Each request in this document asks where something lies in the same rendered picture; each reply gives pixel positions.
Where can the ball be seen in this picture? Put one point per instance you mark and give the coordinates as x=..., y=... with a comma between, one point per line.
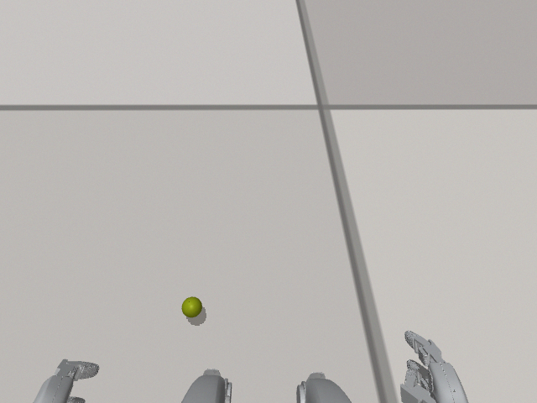
x=191, y=307

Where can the left robot hand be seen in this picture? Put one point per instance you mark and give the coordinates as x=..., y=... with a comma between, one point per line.
x=57, y=388

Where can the right robot hand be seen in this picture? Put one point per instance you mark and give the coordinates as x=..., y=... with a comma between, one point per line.
x=439, y=384

